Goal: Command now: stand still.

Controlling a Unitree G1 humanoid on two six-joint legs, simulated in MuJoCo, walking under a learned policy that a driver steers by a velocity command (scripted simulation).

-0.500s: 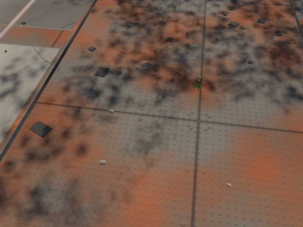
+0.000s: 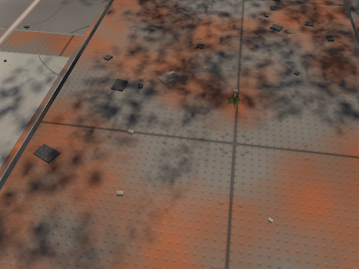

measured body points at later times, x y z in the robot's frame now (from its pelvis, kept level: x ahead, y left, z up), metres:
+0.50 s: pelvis +0.01 -0.01 +0.00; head +0.01 -0.01 +0.45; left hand -0.04 +0.20 -0.16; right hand -0.03 -0.22 -0.17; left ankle +0.02 +0.12 -0.74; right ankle -0.05 -0.09 -0.74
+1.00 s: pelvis +0.12 +0.05 -0.02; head +0.13 +0.07 +0.43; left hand +0.00 +0.27 -0.17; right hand +0.19 -0.20 -0.15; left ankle +0.15 +0.13 -0.74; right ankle -0.04 -0.08 -0.70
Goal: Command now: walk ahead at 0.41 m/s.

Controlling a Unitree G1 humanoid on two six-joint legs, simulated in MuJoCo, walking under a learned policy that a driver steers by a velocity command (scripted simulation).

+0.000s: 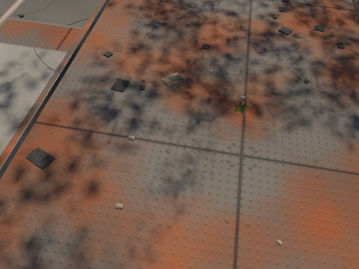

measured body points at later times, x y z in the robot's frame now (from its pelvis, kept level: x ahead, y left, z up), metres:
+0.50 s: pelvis +0.27 -0.01 -0.01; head +0.32 -0.01 +0.44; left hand +0.43 +0.22 -0.13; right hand +0.18 -0.23 -0.15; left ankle +0.06 +0.08 -0.67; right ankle +0.39 -0.07 -0.73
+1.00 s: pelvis +0.56 +0.02 +0.00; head +0.60 +0.03 +0.45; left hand +0.45 +0.24 -0.14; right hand +0.76 -0.19 -0.11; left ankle +0.69 +0.10 -0.72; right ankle +0.39 -0.07 -0.72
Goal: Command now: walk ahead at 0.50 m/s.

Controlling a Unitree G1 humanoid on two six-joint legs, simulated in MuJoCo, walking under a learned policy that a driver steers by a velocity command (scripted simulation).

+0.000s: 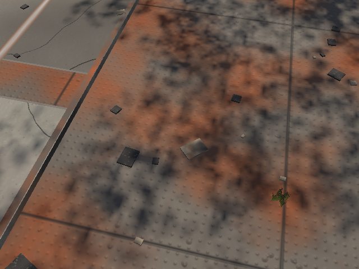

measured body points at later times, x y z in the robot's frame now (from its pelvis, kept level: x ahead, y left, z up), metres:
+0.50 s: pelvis +0.27 +0.01 +0.01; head +0.30 +0.00 +0.45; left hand +0.46 +0.19 -0.12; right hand +0.16 -0.21 -0.14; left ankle +0.14 +0.09 -0.73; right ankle +0.40 -0.11 -0.70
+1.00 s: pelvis +0.53 -0.08 +0.01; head +0.55 -0.11 +0.46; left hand +0.61 +0.18 -0.11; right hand +0.60 -0.37 -0.10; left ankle +0.74 -0.01 -0.68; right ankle +0.40 -0.08 -0.73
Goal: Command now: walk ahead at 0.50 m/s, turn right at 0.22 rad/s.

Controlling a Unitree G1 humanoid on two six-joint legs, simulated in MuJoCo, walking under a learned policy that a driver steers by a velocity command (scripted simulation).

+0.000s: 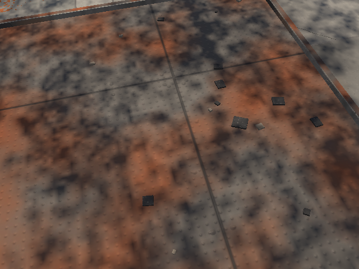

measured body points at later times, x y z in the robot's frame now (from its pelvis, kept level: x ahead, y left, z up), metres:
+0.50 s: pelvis +0.27 +0.04 +0.01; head +0.30 +0.05 +0.46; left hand +0.43 +0.27 -0.12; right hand +0.23 -0.21 -0.13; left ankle +0.22 +0.11 -0.74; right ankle +0.41 -0.12 -0.69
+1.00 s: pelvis +0.48 -0.03 +0.01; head +0.51 -0.04 +0.45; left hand +0.51 +0.24 -0.12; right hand +0.57 -0.27 -0.14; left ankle +0.53 +0.11 -0.67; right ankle +0.49 -0.09 -0.74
